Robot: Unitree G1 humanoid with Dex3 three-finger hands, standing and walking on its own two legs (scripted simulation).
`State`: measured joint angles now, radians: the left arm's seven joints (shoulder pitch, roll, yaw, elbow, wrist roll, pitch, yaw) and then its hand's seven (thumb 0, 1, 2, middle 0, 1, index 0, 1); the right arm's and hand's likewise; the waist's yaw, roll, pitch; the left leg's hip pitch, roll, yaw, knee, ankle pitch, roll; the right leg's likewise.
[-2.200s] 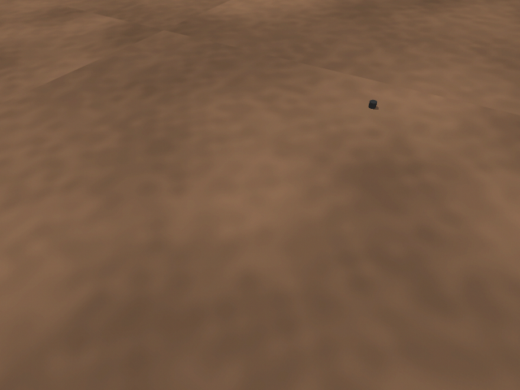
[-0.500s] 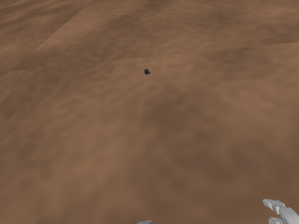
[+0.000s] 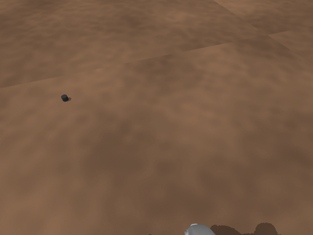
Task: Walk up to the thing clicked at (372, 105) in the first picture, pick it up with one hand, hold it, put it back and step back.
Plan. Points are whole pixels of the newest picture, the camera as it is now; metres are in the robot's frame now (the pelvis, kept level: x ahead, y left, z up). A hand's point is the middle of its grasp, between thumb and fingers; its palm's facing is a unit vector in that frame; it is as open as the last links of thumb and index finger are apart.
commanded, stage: walk up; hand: left
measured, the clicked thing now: (64, 98) +1.48 +0.73 -0.76
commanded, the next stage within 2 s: none
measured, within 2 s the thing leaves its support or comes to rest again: neither
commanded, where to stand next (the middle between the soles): +1.06 +0.92 m, yaw -55 degrees
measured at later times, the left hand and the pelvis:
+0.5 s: hand (29, 179) +0.39 +0.43 -0.15, palm faces -0.21 -0.83 -0.51, open 7.4 cm; pelvis +0.29 +0.15 -0.03, yaw -13 degrees
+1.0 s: hand (31, 107) +0.75 +0.52 -0.15, palm faces -0.44 -0.70 -0.56, open 7.4 cm; pelvis +0.51 +0.31 -0.04, yaw -27 degrees
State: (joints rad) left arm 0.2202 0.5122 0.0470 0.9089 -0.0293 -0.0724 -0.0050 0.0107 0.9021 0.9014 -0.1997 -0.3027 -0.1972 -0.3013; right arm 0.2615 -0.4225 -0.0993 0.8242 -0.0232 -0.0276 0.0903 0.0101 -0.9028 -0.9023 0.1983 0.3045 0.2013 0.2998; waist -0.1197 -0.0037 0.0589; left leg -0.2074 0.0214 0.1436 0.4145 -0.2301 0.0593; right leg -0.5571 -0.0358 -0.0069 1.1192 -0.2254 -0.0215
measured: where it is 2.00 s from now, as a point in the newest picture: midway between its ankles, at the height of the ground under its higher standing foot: (62, 158)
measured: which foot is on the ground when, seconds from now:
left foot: down 0.00-0.24, up 0.26-0.58, down 0.60-0.98, up 1.00-1.00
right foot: up 0.00-0.20, down 0.22-0.62, up 0.64-0.94, down 0.96-1.00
